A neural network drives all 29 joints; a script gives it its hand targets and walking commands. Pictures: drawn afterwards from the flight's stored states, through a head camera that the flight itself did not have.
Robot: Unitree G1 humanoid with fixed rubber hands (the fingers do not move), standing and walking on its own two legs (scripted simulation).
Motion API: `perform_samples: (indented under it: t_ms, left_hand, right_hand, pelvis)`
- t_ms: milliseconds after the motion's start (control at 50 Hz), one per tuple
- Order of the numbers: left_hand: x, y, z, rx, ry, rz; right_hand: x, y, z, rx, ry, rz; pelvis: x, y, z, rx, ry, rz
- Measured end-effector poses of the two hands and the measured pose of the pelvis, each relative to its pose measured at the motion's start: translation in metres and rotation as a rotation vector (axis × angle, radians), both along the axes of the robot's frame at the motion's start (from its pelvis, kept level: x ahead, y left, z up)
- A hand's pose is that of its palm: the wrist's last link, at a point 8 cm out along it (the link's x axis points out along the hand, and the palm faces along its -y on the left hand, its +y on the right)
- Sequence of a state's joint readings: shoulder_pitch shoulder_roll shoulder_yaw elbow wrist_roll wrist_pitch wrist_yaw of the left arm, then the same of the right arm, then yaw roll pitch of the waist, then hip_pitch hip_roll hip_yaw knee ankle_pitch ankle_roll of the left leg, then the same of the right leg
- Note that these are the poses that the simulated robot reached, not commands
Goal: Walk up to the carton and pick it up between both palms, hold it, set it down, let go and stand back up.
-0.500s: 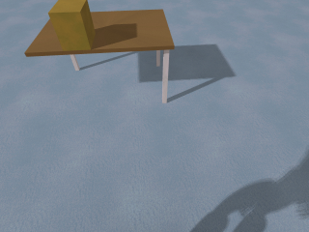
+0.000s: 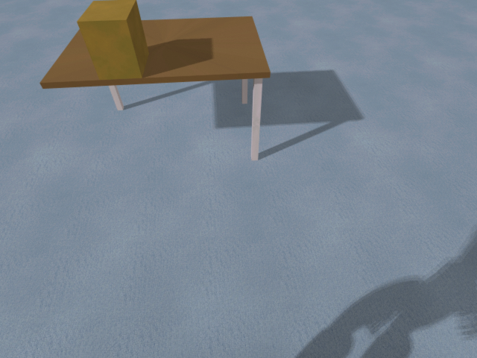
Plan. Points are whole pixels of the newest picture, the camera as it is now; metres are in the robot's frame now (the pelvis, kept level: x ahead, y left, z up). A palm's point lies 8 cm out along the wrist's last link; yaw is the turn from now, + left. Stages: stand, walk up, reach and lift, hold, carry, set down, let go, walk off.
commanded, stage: stand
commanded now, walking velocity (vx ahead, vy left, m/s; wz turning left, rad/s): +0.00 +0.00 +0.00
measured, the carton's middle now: (117, 39) +1.40 +0.60 -0.06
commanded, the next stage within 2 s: walk up in 1.86 s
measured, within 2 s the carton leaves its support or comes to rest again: neither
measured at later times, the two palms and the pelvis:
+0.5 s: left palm out of the picture -0.05 +0.19 -0.15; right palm out of the picture -0.03 -0.20 -0.15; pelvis +0.00 +0.00 +0.00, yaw +0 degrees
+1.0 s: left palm out of the picture -0.03 +0.19 -0.15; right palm out of the picture -0.02 -0.20 -0.15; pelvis +0.01 +0.00 +0.00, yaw +0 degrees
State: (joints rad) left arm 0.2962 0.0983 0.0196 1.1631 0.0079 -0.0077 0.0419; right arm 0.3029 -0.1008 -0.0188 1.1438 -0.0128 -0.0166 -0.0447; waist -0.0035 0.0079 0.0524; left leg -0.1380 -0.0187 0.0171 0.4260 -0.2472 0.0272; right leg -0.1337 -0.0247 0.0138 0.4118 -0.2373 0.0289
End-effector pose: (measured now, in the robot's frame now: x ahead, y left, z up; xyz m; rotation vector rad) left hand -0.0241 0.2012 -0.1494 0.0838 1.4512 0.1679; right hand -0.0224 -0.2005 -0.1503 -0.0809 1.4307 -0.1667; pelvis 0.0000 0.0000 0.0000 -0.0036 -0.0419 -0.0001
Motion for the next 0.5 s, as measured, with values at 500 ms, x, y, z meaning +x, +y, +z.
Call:
perform_samples:
  t_ms: [500]
  left_hand:
    - [-0.021, -0.009, 0.000, -0.022, 0.054, 0.006]
  right_hand:
    - [-0.005, 0.001, 0.002, 0.006, 0.010, 0.002]
  pelvis:
    - [-0.001, 0.000, 0.000, 0.005, 0.015, 0.003]
